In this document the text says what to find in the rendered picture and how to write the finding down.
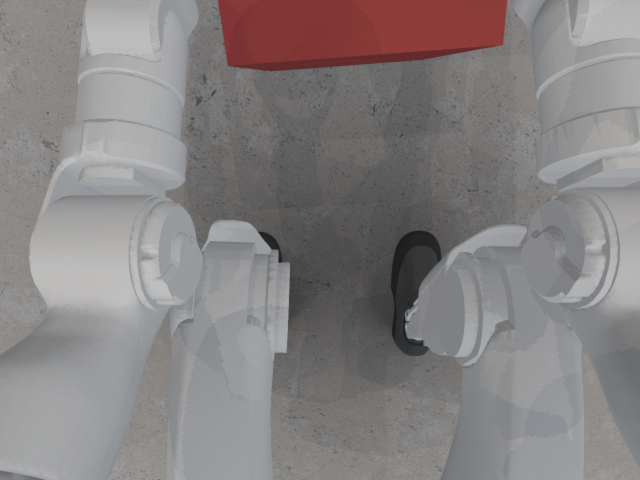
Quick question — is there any robot right upper arm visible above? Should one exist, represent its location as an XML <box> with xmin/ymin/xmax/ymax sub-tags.
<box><xmin>521</xmin><ymin>187</ymin><xmax>640</xmax><ymax>469</ymax></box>

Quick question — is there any robot left forearm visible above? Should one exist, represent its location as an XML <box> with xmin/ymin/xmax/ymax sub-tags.
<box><xmin>29</xmin><ymin>0</ymin><xmax>199</xmax><ymax>285</ymax></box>

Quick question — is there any robot left upper arm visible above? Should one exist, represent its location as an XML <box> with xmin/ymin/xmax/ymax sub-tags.
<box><xmin>0</xmin><ymin>195</ymin><xmax>203</xmax><ymax>480</ymax></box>

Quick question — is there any robot right forearm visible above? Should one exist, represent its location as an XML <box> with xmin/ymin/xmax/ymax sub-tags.
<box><xmin>512</xmin><ymin>0</ymin><xmax>640</xmax><ymax>192</ymax></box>

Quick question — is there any right robot shin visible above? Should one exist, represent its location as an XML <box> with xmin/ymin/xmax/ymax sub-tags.
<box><xmin>405</xmin><ymin>225</ymin><xmax>571</xmax><ymax>356</ymax></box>

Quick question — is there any carton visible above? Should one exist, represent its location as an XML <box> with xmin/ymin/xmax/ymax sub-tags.
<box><xmin>218</xmin><ymin>0</ymin><xmax>507</xmax><ymax>71</ymax></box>

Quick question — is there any left robot foot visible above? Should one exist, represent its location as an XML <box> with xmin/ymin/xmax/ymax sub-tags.
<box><xmin>258</xmin><ymin>232</ymin><xmax>282</xmax><ymax>263</ymax></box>

